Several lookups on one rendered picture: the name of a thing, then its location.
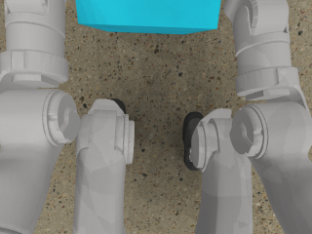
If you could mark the right robot forearm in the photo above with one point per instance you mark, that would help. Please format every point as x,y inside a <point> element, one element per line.
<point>262,47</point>

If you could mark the robot left foot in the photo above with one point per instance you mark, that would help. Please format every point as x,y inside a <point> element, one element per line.
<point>120,103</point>

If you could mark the right robot thigh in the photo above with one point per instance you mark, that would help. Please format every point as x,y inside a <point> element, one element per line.
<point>227,188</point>

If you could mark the robot left upper arm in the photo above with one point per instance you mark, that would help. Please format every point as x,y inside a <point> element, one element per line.
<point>35,124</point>

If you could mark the carton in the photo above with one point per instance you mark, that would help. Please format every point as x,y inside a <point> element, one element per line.
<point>149,16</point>

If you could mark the robot right upper arm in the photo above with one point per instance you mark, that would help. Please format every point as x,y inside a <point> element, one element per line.
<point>276,137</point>

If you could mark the left robot forearm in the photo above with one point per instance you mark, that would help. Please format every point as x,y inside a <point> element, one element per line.
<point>35,50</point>

